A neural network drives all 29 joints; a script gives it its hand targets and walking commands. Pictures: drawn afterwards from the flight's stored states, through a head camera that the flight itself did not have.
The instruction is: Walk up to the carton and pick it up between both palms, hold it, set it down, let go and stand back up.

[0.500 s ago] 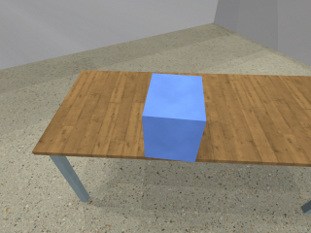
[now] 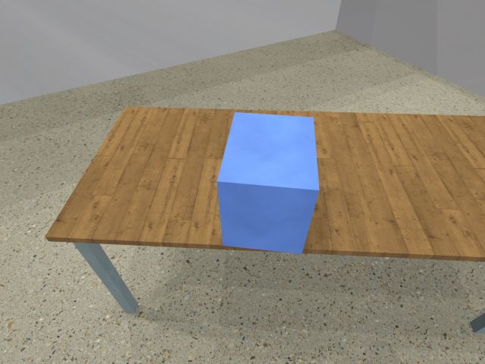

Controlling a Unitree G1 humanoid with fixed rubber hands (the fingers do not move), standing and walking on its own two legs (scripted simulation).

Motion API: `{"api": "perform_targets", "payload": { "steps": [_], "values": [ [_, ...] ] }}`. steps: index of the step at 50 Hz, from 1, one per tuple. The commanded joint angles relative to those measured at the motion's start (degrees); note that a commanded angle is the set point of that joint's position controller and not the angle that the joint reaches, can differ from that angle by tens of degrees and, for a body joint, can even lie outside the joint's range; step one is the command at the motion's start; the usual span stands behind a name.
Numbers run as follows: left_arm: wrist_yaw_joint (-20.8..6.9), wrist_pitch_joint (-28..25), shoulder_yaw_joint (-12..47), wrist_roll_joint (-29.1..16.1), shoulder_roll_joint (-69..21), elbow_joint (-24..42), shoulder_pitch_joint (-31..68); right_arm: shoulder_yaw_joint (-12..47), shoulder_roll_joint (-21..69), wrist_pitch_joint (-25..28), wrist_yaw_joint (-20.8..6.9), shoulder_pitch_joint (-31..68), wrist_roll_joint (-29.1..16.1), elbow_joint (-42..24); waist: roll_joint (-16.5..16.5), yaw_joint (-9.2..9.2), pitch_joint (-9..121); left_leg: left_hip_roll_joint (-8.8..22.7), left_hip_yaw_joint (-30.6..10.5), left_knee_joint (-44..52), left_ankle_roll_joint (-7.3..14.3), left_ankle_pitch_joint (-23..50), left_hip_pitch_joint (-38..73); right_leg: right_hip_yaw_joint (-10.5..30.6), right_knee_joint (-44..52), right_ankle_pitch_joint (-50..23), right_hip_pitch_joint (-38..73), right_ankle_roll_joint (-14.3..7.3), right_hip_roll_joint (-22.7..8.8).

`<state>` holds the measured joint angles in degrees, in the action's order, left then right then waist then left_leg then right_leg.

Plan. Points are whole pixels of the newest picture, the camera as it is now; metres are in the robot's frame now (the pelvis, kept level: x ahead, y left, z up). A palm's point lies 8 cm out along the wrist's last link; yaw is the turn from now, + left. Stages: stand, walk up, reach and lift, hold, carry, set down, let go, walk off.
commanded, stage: stand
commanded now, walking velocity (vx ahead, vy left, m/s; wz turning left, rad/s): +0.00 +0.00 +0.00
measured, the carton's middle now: (267, 181) +0.56 -0.05 -0.05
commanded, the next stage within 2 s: none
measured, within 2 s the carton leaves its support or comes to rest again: neither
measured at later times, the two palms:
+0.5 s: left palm out of the picture +0.08 +0.25 -0.11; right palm out of the picture +0.09 -0.27 -0.10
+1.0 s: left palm out of the picture +0.08 +0.24 -0.11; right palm out of the picture +0.08 -0.27 -0.11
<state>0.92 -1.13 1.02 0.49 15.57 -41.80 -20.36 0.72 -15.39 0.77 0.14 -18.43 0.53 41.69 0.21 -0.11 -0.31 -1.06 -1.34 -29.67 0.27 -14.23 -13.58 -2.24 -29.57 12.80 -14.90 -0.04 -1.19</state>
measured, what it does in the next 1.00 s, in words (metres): stands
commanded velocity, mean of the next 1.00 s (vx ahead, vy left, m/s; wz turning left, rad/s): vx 0.00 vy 0.00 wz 0.00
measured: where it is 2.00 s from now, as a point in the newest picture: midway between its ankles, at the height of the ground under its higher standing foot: outside the picture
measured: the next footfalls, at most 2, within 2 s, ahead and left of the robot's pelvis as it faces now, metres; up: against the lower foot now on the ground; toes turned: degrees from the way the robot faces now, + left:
none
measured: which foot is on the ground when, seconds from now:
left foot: down 0.00-1.00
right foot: down 0.00-1.00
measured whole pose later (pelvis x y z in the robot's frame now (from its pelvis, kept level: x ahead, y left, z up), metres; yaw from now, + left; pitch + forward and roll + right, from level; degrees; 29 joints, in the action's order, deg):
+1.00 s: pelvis +0.02 -0.01 +0.00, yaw +0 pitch -2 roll +0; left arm 1.1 -0.6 0.3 0.1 15.1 -44.1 -18.9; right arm 0.1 -14.9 0.5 1.0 -18.8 0.4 44.0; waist 0.0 -0.3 -1.0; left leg 0.1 -2.7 -28.0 -1.1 -14.6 -11.5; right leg -2.7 -27.9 13.4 -12.7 -1.2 0.1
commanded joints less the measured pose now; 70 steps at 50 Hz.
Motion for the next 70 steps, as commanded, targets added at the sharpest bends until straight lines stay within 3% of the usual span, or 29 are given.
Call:
{"api": "perform_targets", "payload": {
  "steps": [1, 16, 70],
  "values": [
    [0.22, -0.66, -1.85, -0.06, 6.97, 3.24, -1.27, -1.71, -7.15, 0.68, 0.26, -0.73, -0.04, -3.33, -0.1, -0.04, -2.21, 5.25, -6.71, 6.55, 0.91, -0.81, -3.79, 7.1, 6.24, 1.94, 0.89, -0.96, -4.47],
    [0.28, -0.47, -2.02, -0.27, 6.9, 2.93, -0.05, -1.81, -6.9, 0.49, 0.56, -0.82, -0.1, -2.91, -0.11, 0.01, -1.82, 5.43, -6.5, 5.95, 0.72, 3.12, -1.94, 6.8, 6.48, -1.25, 1.72, -1.38, -4.54],
    [0.61, -0.12, -2.51, -0.43, 6.31, -1.41, -0.55, -2.35, -6.31, 0.4, 1.33, -2.61, -0.18, 1.43, -0.25, -0.21, -2.26, 5.58, -5.8, 7.17, 0.24, 4.51, 0.12, 6.92, 8.25, -2.35, 2.89, -1.38, -4.17]
  ]
}}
